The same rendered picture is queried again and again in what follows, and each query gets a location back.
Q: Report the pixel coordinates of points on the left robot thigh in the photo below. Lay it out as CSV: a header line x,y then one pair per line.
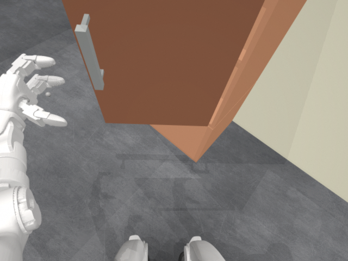
x,y
133,250

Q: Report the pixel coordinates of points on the robot left forearm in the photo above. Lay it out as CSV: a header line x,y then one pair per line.
x,y
13,156

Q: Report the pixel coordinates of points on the robot left upper arm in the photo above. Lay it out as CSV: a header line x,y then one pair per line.
x,y
19,216

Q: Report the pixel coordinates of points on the left robot hand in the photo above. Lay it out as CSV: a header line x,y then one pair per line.
x,y
13,90

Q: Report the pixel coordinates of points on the handle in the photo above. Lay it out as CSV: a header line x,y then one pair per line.
x,y
88,51

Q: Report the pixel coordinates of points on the cupboard door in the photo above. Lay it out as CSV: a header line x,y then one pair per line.
x,y
165,62

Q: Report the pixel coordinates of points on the robot right shin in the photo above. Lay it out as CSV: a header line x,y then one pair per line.
x,y
194,238

